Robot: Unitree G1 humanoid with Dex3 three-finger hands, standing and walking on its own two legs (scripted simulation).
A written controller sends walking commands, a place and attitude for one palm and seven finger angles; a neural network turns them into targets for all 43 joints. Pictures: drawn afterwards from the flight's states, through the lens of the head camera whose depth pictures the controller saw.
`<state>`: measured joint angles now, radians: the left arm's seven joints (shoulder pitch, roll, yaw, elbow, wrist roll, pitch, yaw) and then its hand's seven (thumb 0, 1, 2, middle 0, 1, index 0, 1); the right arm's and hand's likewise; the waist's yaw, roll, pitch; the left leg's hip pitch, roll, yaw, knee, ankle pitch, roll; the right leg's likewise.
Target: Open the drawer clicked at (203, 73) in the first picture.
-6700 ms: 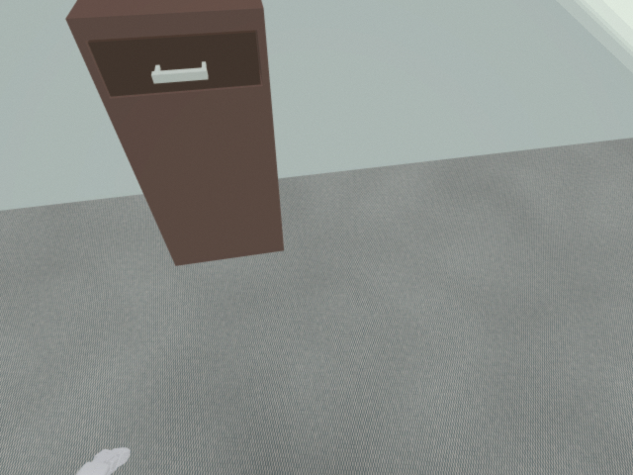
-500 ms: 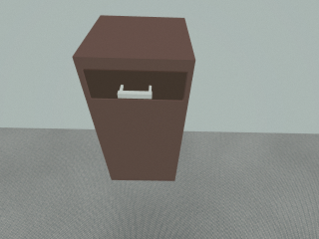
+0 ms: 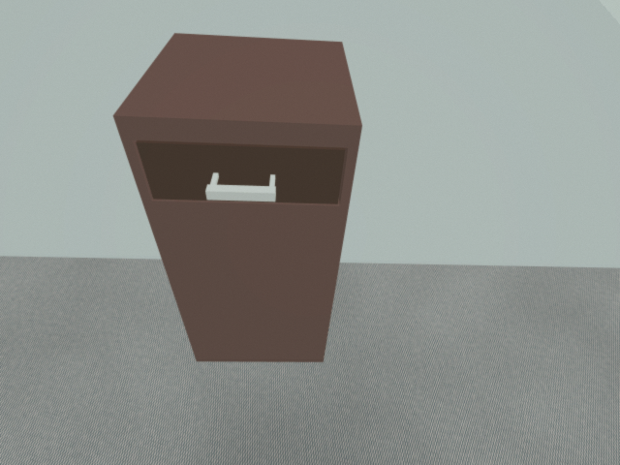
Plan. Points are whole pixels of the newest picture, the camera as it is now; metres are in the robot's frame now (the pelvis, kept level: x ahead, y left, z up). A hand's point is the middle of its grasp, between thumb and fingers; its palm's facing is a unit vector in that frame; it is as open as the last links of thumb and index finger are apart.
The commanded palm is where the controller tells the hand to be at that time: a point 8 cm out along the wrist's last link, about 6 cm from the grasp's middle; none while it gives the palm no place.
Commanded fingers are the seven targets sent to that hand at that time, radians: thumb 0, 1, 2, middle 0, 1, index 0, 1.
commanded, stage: shuffle to correct the standing spot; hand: left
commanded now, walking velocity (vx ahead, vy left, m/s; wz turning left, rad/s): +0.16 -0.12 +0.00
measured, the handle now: (242, 186) +0.60 +0.16 +0.03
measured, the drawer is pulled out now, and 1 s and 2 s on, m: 0.00 0.00 0.00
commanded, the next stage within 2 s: come to a stop and stand still in 0.24 s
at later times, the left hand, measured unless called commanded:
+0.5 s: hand out of the picture +0.10 +0.07 -0.17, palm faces +0.09 -0.98 -0.16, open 7.3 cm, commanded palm none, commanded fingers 0.00 0.90 0.90 -0.20 -0.30 -0.20 -0.30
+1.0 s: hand out of the picture +0.10 +0.12 -0.17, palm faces +0.03 -0.96 -0.27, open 7.4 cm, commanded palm none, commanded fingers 0.00 0.90 0.90 -0.20 -0.30 -0.20 -0.30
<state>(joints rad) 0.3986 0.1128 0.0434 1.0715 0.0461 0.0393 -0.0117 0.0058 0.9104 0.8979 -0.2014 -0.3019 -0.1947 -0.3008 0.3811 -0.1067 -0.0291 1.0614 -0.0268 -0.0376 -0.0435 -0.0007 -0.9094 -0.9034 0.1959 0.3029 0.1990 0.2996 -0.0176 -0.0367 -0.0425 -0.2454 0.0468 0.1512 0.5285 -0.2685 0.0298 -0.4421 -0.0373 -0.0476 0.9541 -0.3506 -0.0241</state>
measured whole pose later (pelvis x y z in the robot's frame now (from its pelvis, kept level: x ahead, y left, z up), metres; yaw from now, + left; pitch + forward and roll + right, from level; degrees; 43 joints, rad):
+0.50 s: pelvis +0.10 -0.09 +0.01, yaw +2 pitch +0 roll -1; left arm 0.34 0.09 0.03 1.06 0.03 -0.02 0.04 0.01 0.93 0.90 -0.20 -0.30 -0.19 -0.30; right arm 0.28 -0.19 -0.05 1.05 -0.02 0.01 -0.02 0.00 -0.91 -0.90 0.19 0.30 0.19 0.30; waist 0.00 0.03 0.01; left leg -0.45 0.07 0.09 0.82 -0.33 -0.01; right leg -0.19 -0.01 -0.16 0.41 -0.21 -0.04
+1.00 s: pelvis +0.08 -0.08 +0.00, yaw -1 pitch +0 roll +0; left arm 0.28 0.17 0.04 1.01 0.03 0.03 0.05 0.00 0.91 0.90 -0.20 -0.30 -0.19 -0.30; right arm 0.15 -0.15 -0.05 1.00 -0.01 0.04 -0.02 -0.01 -0.92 -0.90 0.20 0.30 0.20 0.30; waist 0.01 0.03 0.04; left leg -0.37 0.00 0.15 0.45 -0.09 0.06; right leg -0.16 -0.05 -0.04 0.50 -0.36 0.00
